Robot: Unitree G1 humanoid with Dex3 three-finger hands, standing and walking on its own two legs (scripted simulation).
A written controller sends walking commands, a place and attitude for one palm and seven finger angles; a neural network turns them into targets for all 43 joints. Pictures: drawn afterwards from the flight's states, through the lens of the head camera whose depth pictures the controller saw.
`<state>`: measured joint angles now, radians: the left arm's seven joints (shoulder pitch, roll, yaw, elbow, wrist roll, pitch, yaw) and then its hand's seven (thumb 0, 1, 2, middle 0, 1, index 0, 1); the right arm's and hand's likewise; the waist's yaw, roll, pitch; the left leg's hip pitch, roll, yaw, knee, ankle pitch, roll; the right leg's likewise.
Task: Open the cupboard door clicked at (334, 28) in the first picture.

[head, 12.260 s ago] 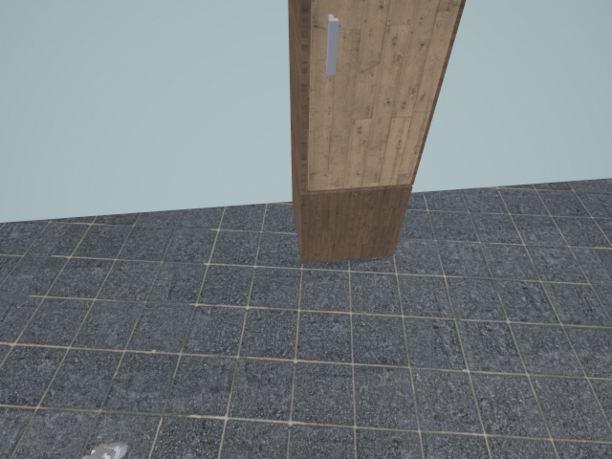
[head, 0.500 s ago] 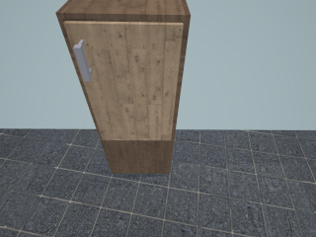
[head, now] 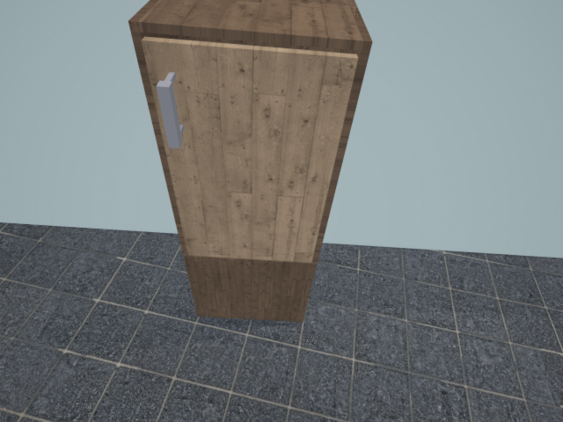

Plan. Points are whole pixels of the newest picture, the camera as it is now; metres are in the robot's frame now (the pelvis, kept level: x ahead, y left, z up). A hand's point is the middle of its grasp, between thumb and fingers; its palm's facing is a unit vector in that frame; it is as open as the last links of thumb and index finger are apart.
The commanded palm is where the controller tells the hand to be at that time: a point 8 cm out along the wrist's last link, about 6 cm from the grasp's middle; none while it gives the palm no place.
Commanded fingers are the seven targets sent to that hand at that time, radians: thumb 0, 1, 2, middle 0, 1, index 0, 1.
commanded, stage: come to a stop and stand still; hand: left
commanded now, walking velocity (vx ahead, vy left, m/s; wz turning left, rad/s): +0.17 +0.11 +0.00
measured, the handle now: (173, 110) +0.58 +0.25 +0.14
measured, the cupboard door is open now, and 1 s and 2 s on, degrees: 0 0 0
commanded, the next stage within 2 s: look again from close up in 1.02 s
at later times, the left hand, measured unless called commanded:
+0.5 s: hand out of the picture +0.14 +0.17 -0.17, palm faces +0.08 -0.98 -0.19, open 7.2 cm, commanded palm none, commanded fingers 0.00 0.90 0.90 -0.20 -0.30 -0.20 -0.30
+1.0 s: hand out of the picture +0.03 +0.19 -0.16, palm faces +0.05 -0.97 -0.24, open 7.4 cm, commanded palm none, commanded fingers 0.00 0.90 0.90 -0.20 -0.30 -0.20 -0.30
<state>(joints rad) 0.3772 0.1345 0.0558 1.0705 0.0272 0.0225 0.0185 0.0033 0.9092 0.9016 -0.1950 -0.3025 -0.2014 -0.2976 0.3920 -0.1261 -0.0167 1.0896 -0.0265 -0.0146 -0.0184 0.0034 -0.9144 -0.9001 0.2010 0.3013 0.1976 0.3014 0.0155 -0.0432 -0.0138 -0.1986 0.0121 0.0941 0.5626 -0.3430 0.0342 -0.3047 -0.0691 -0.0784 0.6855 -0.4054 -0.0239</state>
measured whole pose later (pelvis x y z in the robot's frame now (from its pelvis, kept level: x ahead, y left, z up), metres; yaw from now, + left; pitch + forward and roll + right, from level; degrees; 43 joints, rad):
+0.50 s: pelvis +0.05 +0.00 -0.01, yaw +2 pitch -1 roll +1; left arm 0.15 0.15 0.04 0.98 0.01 -0.01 0.04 -0.01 0.94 0.90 -0.20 -0.30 -0.20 -0.30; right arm 0.28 -0.10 -0.03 1.08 0.00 0.00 -0.04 0.00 -0.91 -0.90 0.20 0.30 0.20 0.30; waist -0.02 -0.03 0.07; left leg -0.24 0.02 0.08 0.59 -0.31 -0.01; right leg -0.35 -0.04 -0.11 0.62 -0.25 -0.04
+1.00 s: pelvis +0.04 +0.01 +0.00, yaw +0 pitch -2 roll +1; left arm 0.35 0.16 0.00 1.05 0.02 0.01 0.03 0.00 0.91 0.90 -0.19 -0.30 -0.20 -0.30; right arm 0.30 -0.18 -0.01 0.99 -0.02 0.01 -0.01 0.00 -0.93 -0.90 0.20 0.30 0.20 0.30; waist 0.01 0.03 -0.01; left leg -0.19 0.01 0.12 0.48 -0.27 0.02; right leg -0.30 -0.05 -0.07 0.51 -0.18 -0.02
